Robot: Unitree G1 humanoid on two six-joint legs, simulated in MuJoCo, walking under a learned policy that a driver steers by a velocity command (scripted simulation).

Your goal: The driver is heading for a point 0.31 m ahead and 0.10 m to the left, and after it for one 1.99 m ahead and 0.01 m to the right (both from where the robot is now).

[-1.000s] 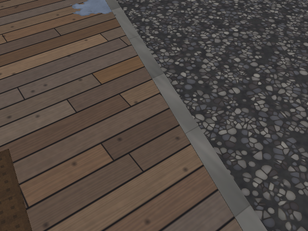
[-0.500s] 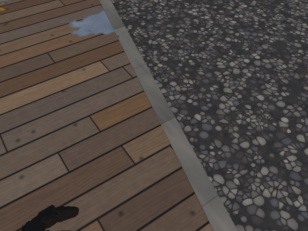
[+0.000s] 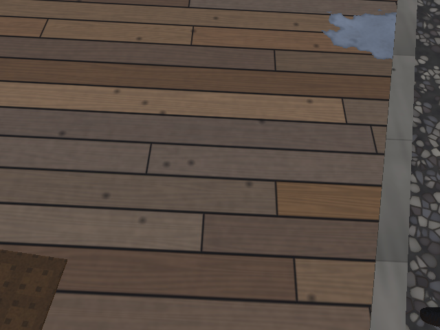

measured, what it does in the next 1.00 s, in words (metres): walks ahead: left foot, then right foot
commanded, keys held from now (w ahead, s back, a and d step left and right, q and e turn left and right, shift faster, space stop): q+shift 0.42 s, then e+shift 0.34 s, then w+e+shift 0.24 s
